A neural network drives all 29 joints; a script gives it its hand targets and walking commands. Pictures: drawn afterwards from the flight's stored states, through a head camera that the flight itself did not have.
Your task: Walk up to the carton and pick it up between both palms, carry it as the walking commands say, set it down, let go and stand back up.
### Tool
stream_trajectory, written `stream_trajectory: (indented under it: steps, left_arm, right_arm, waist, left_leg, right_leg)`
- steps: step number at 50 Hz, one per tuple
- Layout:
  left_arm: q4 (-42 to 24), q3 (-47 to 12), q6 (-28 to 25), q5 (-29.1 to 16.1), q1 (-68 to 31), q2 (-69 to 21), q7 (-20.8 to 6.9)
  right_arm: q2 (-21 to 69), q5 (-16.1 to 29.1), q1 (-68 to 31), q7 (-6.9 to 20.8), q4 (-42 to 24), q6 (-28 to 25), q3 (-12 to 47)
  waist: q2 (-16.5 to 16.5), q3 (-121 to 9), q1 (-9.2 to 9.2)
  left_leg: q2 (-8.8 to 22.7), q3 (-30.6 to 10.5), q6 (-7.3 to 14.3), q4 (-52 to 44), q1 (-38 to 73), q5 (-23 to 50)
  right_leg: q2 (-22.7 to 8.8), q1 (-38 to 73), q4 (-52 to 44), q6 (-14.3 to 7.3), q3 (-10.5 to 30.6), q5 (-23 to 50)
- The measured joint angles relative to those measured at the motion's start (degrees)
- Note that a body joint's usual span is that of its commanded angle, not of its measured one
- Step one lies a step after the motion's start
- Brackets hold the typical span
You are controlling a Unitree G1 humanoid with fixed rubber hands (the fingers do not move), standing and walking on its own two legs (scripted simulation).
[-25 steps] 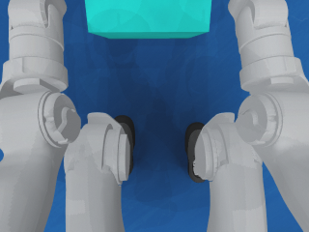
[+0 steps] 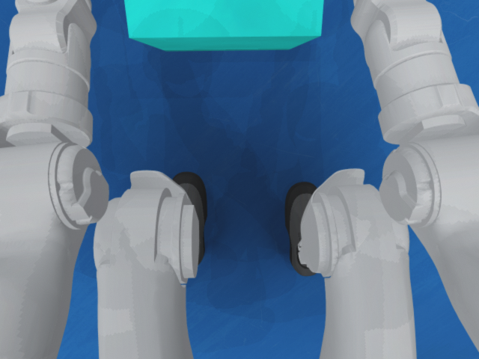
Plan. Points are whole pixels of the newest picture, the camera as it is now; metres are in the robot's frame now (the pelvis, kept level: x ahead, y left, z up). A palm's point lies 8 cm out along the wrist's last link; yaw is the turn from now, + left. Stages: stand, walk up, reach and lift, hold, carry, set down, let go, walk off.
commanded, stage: set down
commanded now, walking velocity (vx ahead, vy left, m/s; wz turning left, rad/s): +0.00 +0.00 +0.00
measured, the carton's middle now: out of the picture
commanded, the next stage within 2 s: let go in 1.64 s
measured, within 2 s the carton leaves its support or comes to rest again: neither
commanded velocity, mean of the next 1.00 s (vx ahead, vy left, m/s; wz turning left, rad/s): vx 0.00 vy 0.00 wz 0.00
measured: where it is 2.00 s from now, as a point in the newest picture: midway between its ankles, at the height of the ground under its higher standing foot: (247, 239)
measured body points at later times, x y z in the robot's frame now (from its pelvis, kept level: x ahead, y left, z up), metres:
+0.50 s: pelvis -0.02 +0.00 +0.02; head +0.36 +0.04 +0.25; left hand +0.57 +0.25 -0.13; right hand +0.59 -0.12 -0.13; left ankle +0.10 +0.13 -0.33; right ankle +0.09 -0.12 -0.33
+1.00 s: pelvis +0.00 +0.01 +0.13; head +0.35 +0.04 +0.40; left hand +0.57 +0.26 +0.02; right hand +0.60 -0.12 +0.02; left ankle +0.10 +0.13 -0.33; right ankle +0.09 -0.12 -0.33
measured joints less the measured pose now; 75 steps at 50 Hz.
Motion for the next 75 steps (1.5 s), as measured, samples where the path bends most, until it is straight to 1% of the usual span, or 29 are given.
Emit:
stream_trajectory:
  steps: [3, 6, 11, 16, 24, 29, 33, 37, 51, 59, 75]
  left_arm:
    - [2.84, -3.70, -0.69, -4.81, -0.47, 2.11, 1.32]
    - [5.73, -5.94, -0.91, -7.66, -2.33, 3.65, 1.51]
    - [9.01, -7.06, -0.85, -9.41, -5.31, 5.22, 0.51]
    - [7.53, -7.46, -0.17, -9.63, -5.97, 5.75, 0.02]
    - [0.64, -7.49, 2.01, -8.21, -4.95, 4.22, 1.85]
    - [-0.03, -6.68, 3.30, -7.09, -3.07, 3.28, 2.33]
    - [0.27, -5.44, 3.75, -5.91, -1.39, 2.88, 1.80]
    - [-1.00, -4.25, 4.36, -4.64, 0.13, 2.53, 1.23]
    - [-9.38, -0.42, 7.60, -1.12, 5.82, -0.15, 0.99]
    - [-12.20, 1.35, 8.29, 0.45, 10.21, -1.42, -0.03]
    - [-12.38, 4.72, 6.78, 3.98, 14.98, -2.96, -3.24]
  right_arm:
    - [-1.65, 3.42, -0.75, -1.05, 1.61, -0.12, 3.18]
    - [-3.41, 5.81, -2.38, -1.06, 3.94, -0.03, 4.94]
    - [-5.13, 7.29, -4.77, -0.13, 7.03, 0.29, 5.20]
    - [-5.21, 6.98, -5.69, -0.09, 6.00, 0.74, 4.71]
    - [-4.80, 6.50, -3.54, -2.10, -0.31, 2.15, 3.94]
    - [-4.51, 5.10, -1.43, -2.37, -0.64, 3.00, 2.06]
    - [-4.26, 3.44, -0.27, -1.77, 0.34, 3.22, -0.14]
    - [-3.80, 2.06, 0.76, -1.34, -0.26, 3.69, -1.85]
    - [-1.61, -1.05, 5.89, -0.94, -7.38, 6.62, -4.97]
    - [-0.62, -2.42, 10.25, 0.13, -9.94, 7.13, -6.29]
    - [2.00, -5.99, 15.26, 2.33, -11.62, 6.07, -8.96]
  waist:
    - [0.29, -0.03, -0.41]
    - [0.23, -0.05, -0.49]
    - [-0.06, -0.07, -0.22]
    - [0.05, -0.08, -0.16]
    - [0.34, -2.66, -0.32]
    - [0.34, -8.37, -0.31]
    - [0.42, -13.36, -0.37]
    - [0.59, -16.79, -0.49]
    - [1.16, -24.67, -0.92]
    - [1.01, -28.25, -1.07]
    - [0.40, -29.97, -1.36]
  left_leg:
    - [-0.25, 0.19, 0.03, -0.27, -0.02, 0.80]
    - [-0.31, 0.35, 0.06, -0.50, 0.04, 1.58]
    - [-0.22, 0.44, 0.12, -0.84, 0.13, 2.55]
    - [-0.21, 0.43, 0.30, -1.73, 0.13, 3.23]
    - [-1.14, -0.25, 0.31, -5.42, 0.74, 4.25]
    - [-1.56, -0.48, 0.36, -9.01, 1.31, 4.56]
    - [-1.67, -0.39, 0.52, -12.57, 1.59, 5.12]
    - [-1.70, -0.30, 0.70, -16.41, 2.36, 5.95]
    - [-1.78, -0.21, 1.09, -30.41, 8.35, 8.64]
    - [-1.75, -0.09, 1.16, -40.56, 15.19, 10.71]
    - [-1.30, 0.38, 1.26, -63.91, 32.52, 18.16]
  right_leg:
    - [-0.24, 0.01, -0.02, 0.00, 0.16, 0.52]
    - [-0.29, -0.03, -0.05, 0.01, 0.31, 1.21]
    - [-0.18, -0.14, -0.29, 0.02, 0.39, 2.30]
    - [-0.22, -0.07, -1.29, 0.16, 0.40, 3.01]
    - [-1.29, 1.36, -5.32, 0.05, -0.22, 3.46]
    - [-1.87, 2.19, -9.05, -0.19, -0.39, 3.65]
    - [-2.13, 2.45, -12.65, -0.23, -0.22, 4.28]
    - [-2.32, 3.15, -16.56, -0.19, -0.02, 5.26]
    - [-2.93, 8.92, -30.87, -0.16, 0.46, 8.48]
    - [-3.26, 15.43, -40.99, -0.32, 0.85, 10.88]
    - [-3.63, 31.86, -63.97, -0.64, 1.93, 18.92]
